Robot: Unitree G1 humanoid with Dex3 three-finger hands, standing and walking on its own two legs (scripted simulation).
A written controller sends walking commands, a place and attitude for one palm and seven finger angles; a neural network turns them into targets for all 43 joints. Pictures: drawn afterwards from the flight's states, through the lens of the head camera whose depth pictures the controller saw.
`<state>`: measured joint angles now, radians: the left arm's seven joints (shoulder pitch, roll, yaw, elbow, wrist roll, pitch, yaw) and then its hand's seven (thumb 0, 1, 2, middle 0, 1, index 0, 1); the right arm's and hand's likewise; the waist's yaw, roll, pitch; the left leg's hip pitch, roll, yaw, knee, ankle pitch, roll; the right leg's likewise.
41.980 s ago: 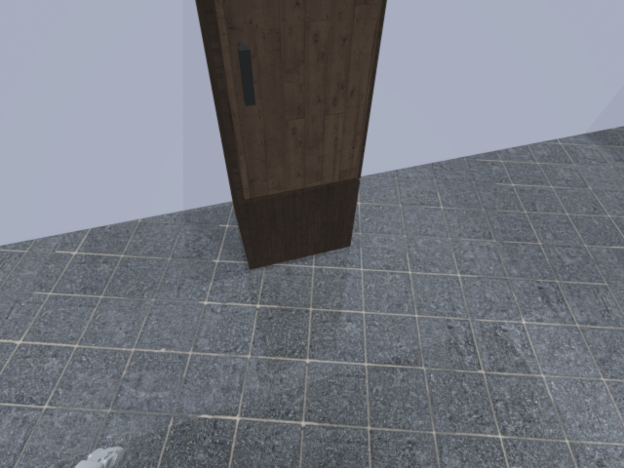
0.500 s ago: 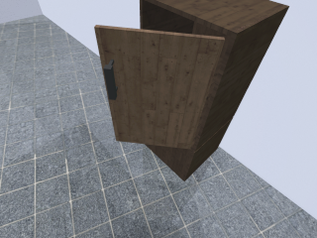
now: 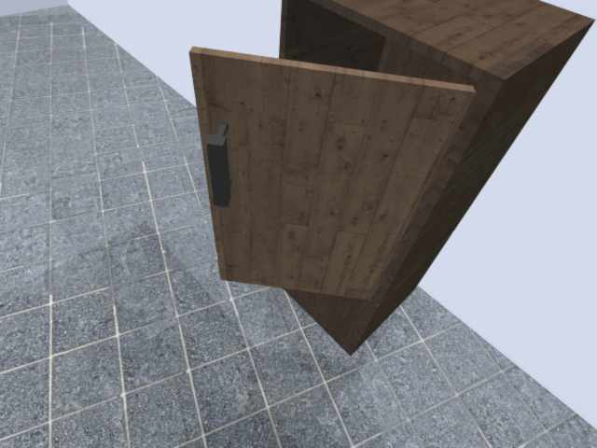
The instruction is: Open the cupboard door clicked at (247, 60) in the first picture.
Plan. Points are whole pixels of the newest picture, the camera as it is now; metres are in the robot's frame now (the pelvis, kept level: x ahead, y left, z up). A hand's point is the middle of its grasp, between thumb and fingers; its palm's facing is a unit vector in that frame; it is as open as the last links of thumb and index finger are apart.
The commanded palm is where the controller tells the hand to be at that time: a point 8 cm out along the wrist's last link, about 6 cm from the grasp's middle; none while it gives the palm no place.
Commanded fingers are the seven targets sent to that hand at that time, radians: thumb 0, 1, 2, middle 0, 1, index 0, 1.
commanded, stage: come to a stop and stand still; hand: left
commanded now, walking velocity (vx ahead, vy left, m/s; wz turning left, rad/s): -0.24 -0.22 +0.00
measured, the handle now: (222, 164) +0.52 +0.18 +0.07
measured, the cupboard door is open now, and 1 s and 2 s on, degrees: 40 40 40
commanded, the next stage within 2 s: none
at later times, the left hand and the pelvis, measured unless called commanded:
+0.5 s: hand out of the picture +0.09 +0.16 -0.16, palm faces -0.02 -0.97 -0.22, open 7.4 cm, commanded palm none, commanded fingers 0.00 0.90 0.90 -0.20 -0.30 -0.20 -0.30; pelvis +0.00 -0.03 +0.00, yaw -1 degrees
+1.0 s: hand out of the picture -0.02 +0.08 -0.15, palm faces +0.03 -0.97 -0.26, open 7.4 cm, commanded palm none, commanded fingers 0.00 0.90 0.90 -0.20 -0.30 -0.20 -0.30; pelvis -0.02 -0.10 +0.01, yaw +2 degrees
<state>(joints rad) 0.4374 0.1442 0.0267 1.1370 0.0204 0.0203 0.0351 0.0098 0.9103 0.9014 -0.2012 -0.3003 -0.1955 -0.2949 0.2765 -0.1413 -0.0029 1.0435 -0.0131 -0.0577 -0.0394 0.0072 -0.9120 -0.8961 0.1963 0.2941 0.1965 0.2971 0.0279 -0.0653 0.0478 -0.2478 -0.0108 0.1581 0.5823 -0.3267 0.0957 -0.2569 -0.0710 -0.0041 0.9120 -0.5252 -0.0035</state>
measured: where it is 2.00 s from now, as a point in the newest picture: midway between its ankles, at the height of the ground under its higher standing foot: outside the picture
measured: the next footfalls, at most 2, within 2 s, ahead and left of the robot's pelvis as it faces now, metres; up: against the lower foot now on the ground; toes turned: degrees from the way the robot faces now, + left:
right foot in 0.52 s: +0.00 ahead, -0.17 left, +0.00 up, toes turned -2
